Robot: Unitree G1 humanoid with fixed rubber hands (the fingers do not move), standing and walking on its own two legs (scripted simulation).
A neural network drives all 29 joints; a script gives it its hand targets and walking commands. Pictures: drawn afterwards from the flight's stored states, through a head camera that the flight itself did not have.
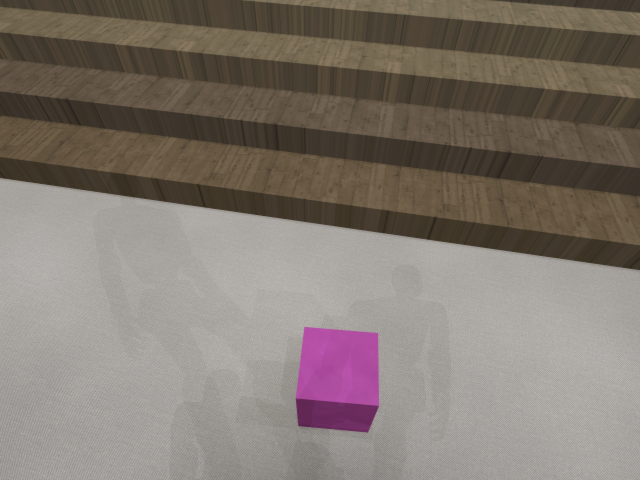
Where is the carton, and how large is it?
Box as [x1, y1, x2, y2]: [296, 327, 378, 431]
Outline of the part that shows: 304,327 296,392 298,425 367,431 378,406 377,333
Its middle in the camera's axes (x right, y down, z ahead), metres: +0.04 +0.40 +1.13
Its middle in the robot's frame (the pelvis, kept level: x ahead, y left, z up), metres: +0.47 -0.04 -0.65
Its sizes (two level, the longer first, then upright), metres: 0.210 0.200 0.250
